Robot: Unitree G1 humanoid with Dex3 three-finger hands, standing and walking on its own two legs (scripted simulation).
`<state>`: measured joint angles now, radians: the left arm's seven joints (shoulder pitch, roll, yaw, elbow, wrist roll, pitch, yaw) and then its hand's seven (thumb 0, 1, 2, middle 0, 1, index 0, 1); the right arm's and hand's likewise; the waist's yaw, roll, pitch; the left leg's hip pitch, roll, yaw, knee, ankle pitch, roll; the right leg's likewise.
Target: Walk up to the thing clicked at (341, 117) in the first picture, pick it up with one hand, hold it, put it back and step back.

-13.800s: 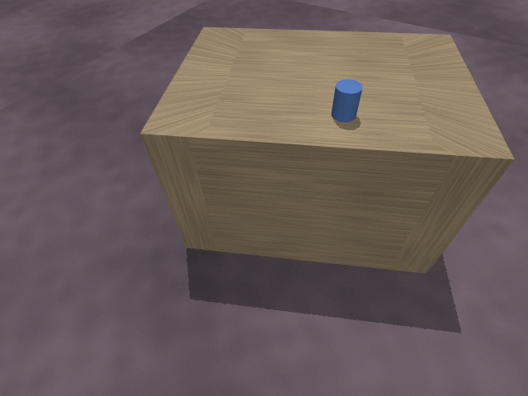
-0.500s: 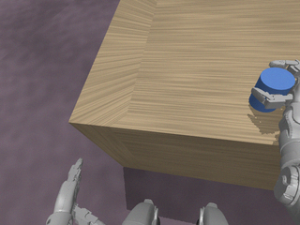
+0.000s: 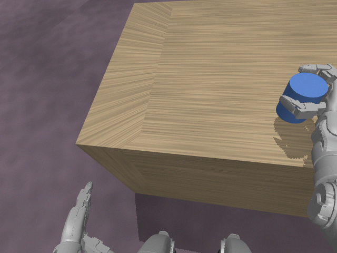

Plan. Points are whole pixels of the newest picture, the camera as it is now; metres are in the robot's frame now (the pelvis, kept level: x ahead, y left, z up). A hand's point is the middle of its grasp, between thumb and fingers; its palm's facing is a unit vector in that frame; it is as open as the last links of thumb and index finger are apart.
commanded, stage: lift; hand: right
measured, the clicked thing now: (299, 99) +0.48 -0.22 +0.03
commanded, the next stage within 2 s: hold in 1.34 s
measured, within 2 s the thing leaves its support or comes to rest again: neither
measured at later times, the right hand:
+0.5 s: hand (312, 93) +0.43 -0.20 +0.12, palm faces +0.26 +0.97 -0.03, open 10.4 cm
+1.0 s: hand (310, 106) +0.36 -0.17 +0.17, palm faces +0.23 +0.97 -0.03, open 10.4 cm
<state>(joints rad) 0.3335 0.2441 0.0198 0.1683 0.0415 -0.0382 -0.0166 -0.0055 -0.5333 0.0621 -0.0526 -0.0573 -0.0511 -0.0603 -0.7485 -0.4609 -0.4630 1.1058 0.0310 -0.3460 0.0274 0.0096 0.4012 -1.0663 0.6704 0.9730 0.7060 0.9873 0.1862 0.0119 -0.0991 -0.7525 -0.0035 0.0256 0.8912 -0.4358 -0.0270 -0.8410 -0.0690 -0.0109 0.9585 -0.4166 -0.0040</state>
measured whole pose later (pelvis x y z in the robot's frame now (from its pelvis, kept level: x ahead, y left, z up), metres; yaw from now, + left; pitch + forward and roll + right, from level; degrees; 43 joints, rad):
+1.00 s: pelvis -0.01 +0.02 +0.04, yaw -1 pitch +1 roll +0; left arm 0.27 0.22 0.08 0.48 -0.02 -0.10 0.11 -0.01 -0.53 0.05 -0.04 -0.05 -0.04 -0.05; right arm -0.31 -0.22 -0.21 0.32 0.16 0.06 -0.07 0.01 0.45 -1.12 0.67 1.01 0.70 1.01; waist 0.03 -0.03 -0.02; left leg -0.31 0.02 0.01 0.61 -0.32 -0.01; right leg -0.35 -0.04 -0.04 0.59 -0.26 0.01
